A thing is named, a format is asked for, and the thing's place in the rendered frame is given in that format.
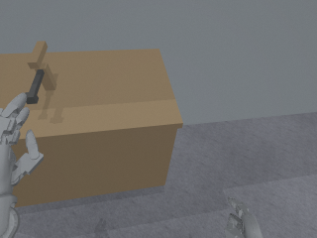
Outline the counter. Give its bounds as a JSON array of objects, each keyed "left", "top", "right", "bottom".
[{"left": 0, "top": 41, "right": 183, "bottom": 208}]

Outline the right robot hand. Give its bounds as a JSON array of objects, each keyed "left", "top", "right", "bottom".
[{"left": 225, "top": 196, "right": 264, "bottom": 238}]

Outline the robot left forearm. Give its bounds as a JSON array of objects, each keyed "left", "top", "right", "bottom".
[{"left": 0, "top": 194, "right": 21, "bottom": 238}]

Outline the tap lever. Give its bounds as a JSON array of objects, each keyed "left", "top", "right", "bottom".
[{"left": 25, "top": 69, "right": 45, "bottom": 104}]

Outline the left robot hand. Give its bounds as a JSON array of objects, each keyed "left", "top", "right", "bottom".
[{"left": 0, "top": 92, "right": 44, "bottom": 195}]

